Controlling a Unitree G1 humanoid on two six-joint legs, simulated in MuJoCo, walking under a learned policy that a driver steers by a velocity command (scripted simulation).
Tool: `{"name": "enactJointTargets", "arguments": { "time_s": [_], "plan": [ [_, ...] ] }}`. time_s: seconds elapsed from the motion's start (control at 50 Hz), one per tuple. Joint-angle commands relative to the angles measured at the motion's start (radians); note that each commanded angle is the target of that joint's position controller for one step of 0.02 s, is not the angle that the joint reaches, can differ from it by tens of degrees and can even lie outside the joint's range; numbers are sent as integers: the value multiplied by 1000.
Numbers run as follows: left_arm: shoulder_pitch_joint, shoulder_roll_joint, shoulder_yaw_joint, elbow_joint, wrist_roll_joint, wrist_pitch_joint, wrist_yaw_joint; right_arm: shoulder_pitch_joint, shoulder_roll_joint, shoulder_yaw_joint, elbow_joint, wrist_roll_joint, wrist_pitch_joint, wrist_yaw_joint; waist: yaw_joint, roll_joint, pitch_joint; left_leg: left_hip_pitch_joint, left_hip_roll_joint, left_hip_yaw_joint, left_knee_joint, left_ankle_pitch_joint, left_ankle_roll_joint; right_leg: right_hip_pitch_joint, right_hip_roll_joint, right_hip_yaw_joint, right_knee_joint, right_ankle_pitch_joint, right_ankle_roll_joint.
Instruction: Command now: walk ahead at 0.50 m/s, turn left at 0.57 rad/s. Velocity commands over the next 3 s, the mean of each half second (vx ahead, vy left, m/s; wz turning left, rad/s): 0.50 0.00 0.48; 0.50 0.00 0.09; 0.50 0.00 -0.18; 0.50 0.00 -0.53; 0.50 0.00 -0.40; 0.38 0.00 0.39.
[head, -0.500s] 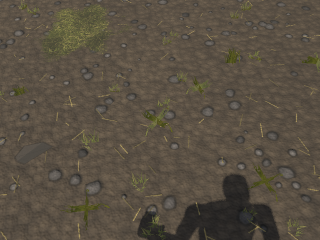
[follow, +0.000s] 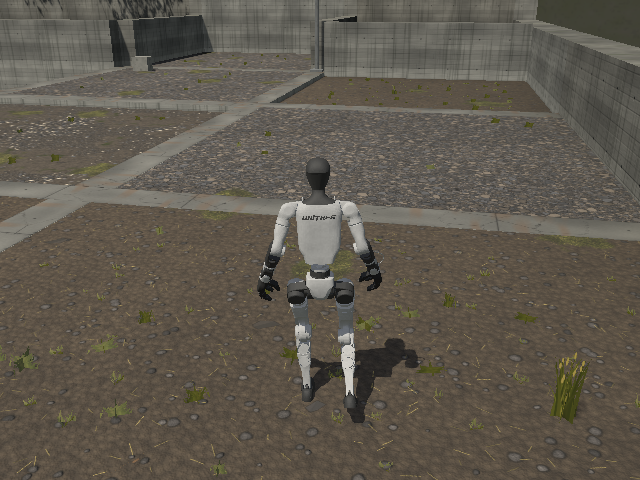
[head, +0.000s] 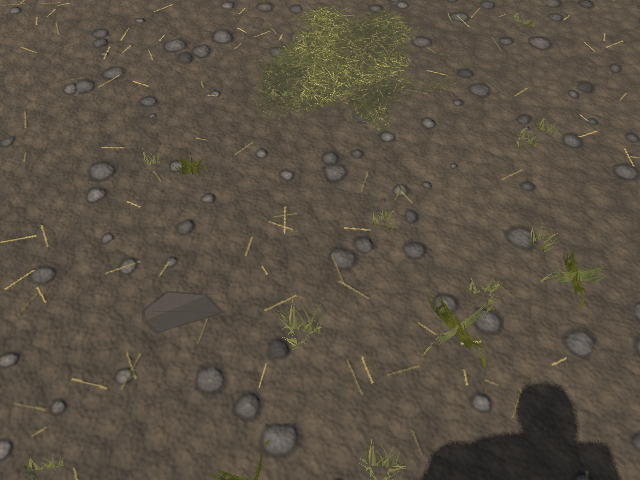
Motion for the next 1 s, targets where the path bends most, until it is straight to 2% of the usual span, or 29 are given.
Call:
{"name": "enactJointTargets", "arguments": {
  "time_s": [0.02,0.08,0.14,0.2,0.26,0.34,0.36,0.38,0.4,0.42,0.44,0.46,0.48,0.5,0.52,0.56,0.62,0.66,0.72,0.8,0.84,0.86,0.88,0.9,0.92,0.94,0.96,0.98,1.0],
  "plan": [
    [-44,135,30,-103,23,-39,4,56,-112,-29,-66,-16,-23,-13,-13,37,-139,363,268,-445,-326,124,211,-342,-72,94,-32,118,-14],
    [-37,103,26,-106,36,-8,4,56,-128,-33,-67,-13,-29,-26,11,32,-116,246,234,-361,-362,271,218,-287,-62,69,-150,176,28],
    [-146,68,12,-138,38,0,5,102,-154,-41,-47,-5,-27,-45,-22,42,-77,200,185,-292,-366,269,183,-292,-31,58,-363,357,59],
    [-250,49,1,-163,28,-7,-8,142,-157,-42,-29,0,-18,-53,-65,76,-62,171,150,-275,-351,162,138,-217,19,50,-569,521,61],
    [-310,70,5,-186,15,-18,-20,188,-157,-44,-6,7,-11,-56,-86,88,-53,216,177,-341,-307,104,126,-187,41,70,-657,536,48],
    [-251,104,19,-172,17,-36,-33,199,-137,-40,15,-1,-1,-61,-56,132,-63,336,231,-407,-205,171,102,-130,37,63,-712,421,-7],
    [-183,115,29,-153,21,-40,-29,187,-126,-36,13,-2,1,-59,-17,138,-87,338,207,-396,-143,270,85,-35,52,36,-751,410,-34],
    [-78,148,44,-132,33,-45,-24,181,-92,-23,6,-8,0,-55,33,119,-174,307,153,-354,5,335,56,144,12,61,-745,419,-77],
    [72,207,57,-118,44,-45,-20,217,-49,-3,-11,-26,-3,-55,74,-12,-326,147,78,-281,290,134,15,428,-157,256,-703,423,-156],
    [162,258,76,-62,37,-30,-31,357,-6,10,-12,10,-13,-54,25,-352,-406,-202,-50,-188,593,-371,-54,681,-332,721,-838,145,-311],
    [149,162,52,-71,4,-28,-36,309,-103,-3,7,20,-18,-56,58,-215,-313,-326,9,-241,702,-375,-58,639,-330,783,-899,-88,-288],
    [95,113,37,-79,5,-22,-31,182,-142,-14,-12,16,-19,-55,78,-117,-184,-361,43,-219,717,-283,-56,519,-293,632,-912,-63,-248],
    [46,103,28,-87,18,-15,-28,112,-132,-11,-29,3,-20,-55,62,-47,-119,-336,79,-180,688,-218,-57,400,-253,519,-927,54,-230],
    [18,84,21,-83,25,-11,-27,70,-116,-12,-42,-13,-26,-52,44,-25,-70,-318,110,-164,624,-169,-57,313,-213,439,-952,157,-225],
    [6,79,15,-80,35,-13,-23,84,-98,-11,-45,-11,-28,-46,14,-71,-73,-268,138,-155,582,-137,-59,262,-194,393,-967,234,-225],
    [15,70,12,-66,24,-16,-21,102,-66,-3,-37,-7,-26,-40,1,-98,-82,-231,155,-125,504,-131,-70,229,-168,317,-997,333,-233],
    [41,121,24,-43,12,-15,-14,18,-31,14,-67,-18,-28,-38,16,-72,-60,-253,172,-90,336,-49,-90,210,-172,238,-1039,436,-249],
    [56,138,27,-31,8,-8,-11,-40,-18,22,-77,-16,-33,-32,35,-67,-55,-225,167,-72,206,67,-95,205,-150,176,-1051,462,-232],
    [102,150,26,-6,0,2,-9,-128,-16,26,-93,-8,-41,-22,68,-67,-40,-158,137,-43,54,201,-98,202,-132,115,-1045,481,-208],
    [158,163,28,32,-8,21,-7,-208,-35,21,-125,0,-47,-6,77,-77,-15,-145,117,-43,-39,177,-68,292,-184,128,-1004,500,-187],
    [151,181,33,40,-8,33,-2,-180,-59,11,-123,-2,-50,-1,43,-86,-31,-80,100,-31,-76,118,-39,334,-201,125,-945,604,-167],
    [133,187,34,39,-10,37,1,-107,-80,-2,-102,-7,-50,-3,-8,-83,-73,36,75,-6,-110,117,-18,329,-180,95,-857,747,-149],
    [133,168,26,37,-6,40,3,30,-123,-25,-60,-12,-48,-11,-71,-63,-162,239,64,5,-120,127,11,281,-133,54,-692,833,-124],
    [125,119,3,8,19,37,6,213,-194,-47,-27,-23,-43,-22,-143,34,-309,532,234,-180,-83,156,76,93,-80,10,-397,613,-84],
    [242,4,-32,-12,20,16,0,256,-274,-60,-9,-25,-37,-20,-82,308,-424,821,450,-637,-186,-41,234,-286,93,-3,-59,-41,-24],
    [191,107,-10,3,0,-1,-7,262,-173,-36,-10,-12,-35,-18,-120,216,-403,796,441,-731,-264,-194,228,-407,54,110,62,-134,-31],
    [102,152,5,-26,-20,-11,-12,192,-141,-21,-15,-11,-38,-18,-109,165,-254,675,407,-592,-284,-168,189,-466,6,97,76,-50,-43],
    [52,140,2,-34,-14,-14,-10,131,-122,-14,-21,-16,-39,-17,-83,94,-182,548,363,-483,-304,-74,168,-439,-36,73,37,39,-41],
    [30,131,5,-37,2,-11,-8,85,-98,-7,-22,-22,-40,-13,-56,70,-125,440,329,-409,-334,25,159,-406,-60,67,-21,94,-33]
  ]
}}
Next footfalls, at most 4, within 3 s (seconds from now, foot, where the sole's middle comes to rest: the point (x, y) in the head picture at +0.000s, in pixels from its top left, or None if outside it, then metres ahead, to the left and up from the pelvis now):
0.38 right None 0.41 -0.11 -0.76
0.90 left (237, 391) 0.62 0.20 -0.76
1.44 right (313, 260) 0.96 0.04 -0.76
1.90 left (236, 179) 1.23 0.26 -0.76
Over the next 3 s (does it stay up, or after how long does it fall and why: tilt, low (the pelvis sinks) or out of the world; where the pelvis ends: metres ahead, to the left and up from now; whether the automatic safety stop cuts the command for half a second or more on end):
stays up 1.59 0.01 -0.01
